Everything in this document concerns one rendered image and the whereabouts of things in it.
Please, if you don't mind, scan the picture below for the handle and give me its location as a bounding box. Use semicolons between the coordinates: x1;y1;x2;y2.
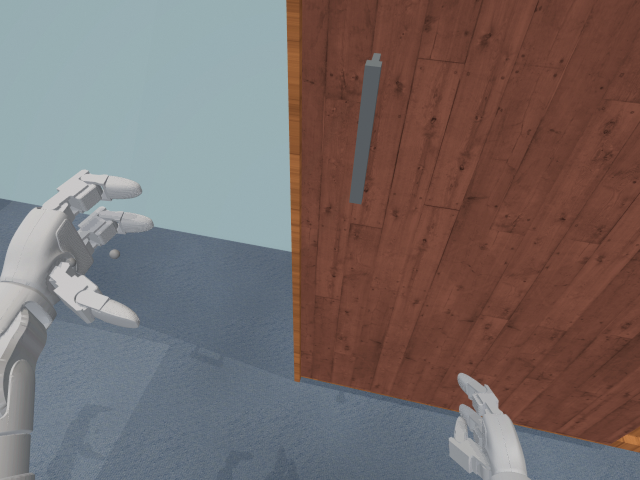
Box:
349;53;382;204

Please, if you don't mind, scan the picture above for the left robot hand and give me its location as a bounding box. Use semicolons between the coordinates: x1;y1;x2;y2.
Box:
0;169;154;328

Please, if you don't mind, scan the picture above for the robot left forearm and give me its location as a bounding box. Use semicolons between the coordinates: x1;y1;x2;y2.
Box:
0;282;57;480

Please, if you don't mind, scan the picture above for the right robot hand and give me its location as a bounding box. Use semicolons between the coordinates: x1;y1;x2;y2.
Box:
449;373;528;480

